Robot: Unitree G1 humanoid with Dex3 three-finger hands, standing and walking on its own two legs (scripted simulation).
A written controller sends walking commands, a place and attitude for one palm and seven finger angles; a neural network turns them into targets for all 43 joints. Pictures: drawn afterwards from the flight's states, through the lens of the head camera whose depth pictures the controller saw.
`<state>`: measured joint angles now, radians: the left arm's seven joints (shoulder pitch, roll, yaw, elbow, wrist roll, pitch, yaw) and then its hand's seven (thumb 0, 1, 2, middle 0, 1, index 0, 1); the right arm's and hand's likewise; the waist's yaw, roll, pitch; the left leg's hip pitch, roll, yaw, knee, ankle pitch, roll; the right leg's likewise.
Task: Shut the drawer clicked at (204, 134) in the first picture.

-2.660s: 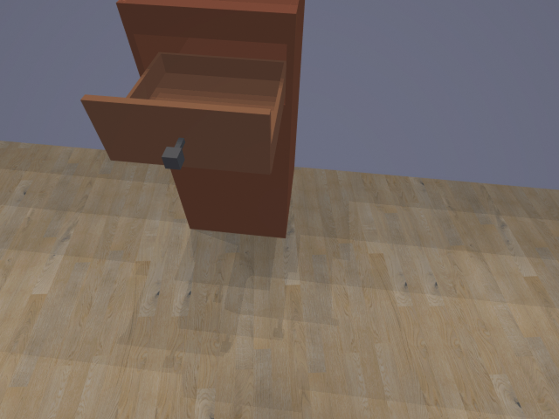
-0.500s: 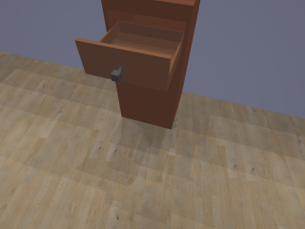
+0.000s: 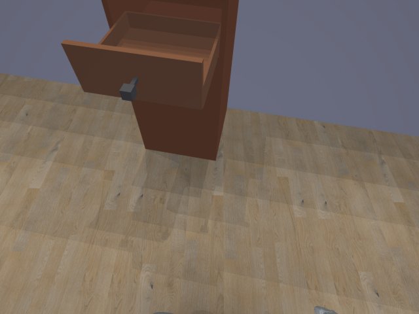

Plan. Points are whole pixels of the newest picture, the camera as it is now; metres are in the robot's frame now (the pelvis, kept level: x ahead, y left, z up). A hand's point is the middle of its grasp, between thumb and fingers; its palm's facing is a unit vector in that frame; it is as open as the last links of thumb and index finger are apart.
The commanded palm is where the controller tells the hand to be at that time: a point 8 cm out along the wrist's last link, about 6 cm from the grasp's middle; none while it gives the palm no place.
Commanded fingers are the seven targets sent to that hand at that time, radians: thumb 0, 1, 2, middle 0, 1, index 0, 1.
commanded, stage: turn to face it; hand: left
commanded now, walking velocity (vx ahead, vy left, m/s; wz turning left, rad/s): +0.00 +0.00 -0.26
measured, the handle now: (131, 88) +0.65 +0.28 +0.00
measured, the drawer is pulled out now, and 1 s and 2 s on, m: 0.30 0.30 0.30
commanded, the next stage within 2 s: take the last steps up to it in 0.06 s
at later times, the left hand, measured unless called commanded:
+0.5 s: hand out of the picture +0.06 +0.18 -0.17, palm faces -0.02 -0.98 -0.20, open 7.3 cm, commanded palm none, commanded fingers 0.00 0.90 0.90 -0.20 -0.30 -0.20 -0.30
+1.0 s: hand (140, 228) +0.31 +0.20 -0.17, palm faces -0.02 -0.97 -0.23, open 7.3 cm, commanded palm none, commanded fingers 0.00 0.90 0.90 -0.20 -0.30 -0.20 -0.30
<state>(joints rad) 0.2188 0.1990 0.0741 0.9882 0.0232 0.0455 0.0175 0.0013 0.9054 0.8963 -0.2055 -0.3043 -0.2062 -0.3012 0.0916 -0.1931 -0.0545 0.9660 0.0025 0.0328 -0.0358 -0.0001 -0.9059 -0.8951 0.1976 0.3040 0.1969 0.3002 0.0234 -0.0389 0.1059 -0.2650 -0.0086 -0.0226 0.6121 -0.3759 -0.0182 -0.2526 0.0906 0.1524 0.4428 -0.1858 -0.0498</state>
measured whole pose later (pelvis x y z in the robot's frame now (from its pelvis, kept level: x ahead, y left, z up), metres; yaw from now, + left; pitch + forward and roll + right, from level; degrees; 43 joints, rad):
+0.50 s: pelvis +0.04 -0.01 +0.00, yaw -3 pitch +0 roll +0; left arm 0.28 0.17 0.06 1.03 0.03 -0.03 0.00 0.00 0.91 0.90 -0.20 -0.30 -0.21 -0.30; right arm 0.25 -0.21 -0.06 1.04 -0.02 0.03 0.02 0.00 -0.91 -0.90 0.20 0.30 0.20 0.30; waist 0.00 -0.01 0.10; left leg -0.44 0.04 0.05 0.84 -0.38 -0.02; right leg -0.11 -0.03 -0.01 0.40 -0.29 0.00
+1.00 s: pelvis +0.21 +0.02 -0.02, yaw -3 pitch +0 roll +2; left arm 0.16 0.16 0.06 0.98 0.03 -0.05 0.00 0.00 0.91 0.90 -0.20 -0.30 -0.20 -0.30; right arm 0.35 -0.13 -0.03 1.11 -0.02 0.00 0.01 0.00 -0.90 -0.89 0.20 0.30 0.20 0.30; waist -0.01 0.02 0.06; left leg -0.21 -0.02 0.09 0.68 -0.45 0.03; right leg -0.33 -0.06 -0.12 0.60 -0.27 -0.04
